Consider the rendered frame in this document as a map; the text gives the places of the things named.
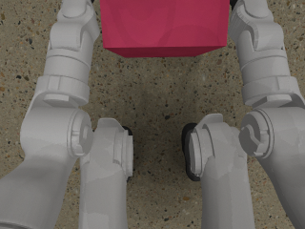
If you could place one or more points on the robot right foot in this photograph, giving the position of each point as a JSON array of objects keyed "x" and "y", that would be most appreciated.
[{"x": 185, "y": 141}]

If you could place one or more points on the left robot shin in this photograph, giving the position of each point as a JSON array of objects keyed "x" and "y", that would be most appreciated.
[{"x": 105, "y": 122}]

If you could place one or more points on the left robot upper arm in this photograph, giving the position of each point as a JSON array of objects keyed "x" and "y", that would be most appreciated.
[{"x": 53, "y": 138}]

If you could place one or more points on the right robot forearm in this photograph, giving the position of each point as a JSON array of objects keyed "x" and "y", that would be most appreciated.
[{"x": 263, "y": 61}]

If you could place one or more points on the right robot upper arm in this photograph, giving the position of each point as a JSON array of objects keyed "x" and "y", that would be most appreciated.
[{"x": 276, "y": 138}]

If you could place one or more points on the left robot forearm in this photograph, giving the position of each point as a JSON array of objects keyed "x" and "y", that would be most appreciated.
[{"x": 64, "y": 83}]

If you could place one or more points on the carton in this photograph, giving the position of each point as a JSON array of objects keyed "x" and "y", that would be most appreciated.
[{"x": 164, "y": 28}]

